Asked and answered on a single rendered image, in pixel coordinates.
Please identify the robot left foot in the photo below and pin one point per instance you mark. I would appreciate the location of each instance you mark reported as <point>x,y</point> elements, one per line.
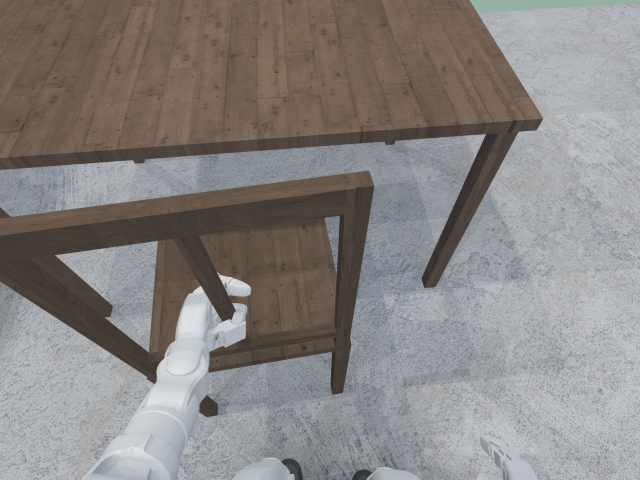
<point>294,468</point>

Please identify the chair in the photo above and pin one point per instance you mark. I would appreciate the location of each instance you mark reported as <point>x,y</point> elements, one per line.
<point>272,237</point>

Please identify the left robot shin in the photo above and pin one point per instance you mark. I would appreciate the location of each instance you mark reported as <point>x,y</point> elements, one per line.
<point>274,460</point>

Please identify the robot left forearm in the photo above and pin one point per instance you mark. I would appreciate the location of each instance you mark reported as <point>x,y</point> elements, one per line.
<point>158,432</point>

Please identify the table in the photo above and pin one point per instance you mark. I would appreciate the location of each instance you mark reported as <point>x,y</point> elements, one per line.
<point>91,81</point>

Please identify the right robot hand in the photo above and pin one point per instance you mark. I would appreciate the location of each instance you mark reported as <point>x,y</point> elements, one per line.
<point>507,458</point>

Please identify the left robot hand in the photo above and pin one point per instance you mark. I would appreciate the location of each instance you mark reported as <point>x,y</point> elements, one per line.
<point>198,315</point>

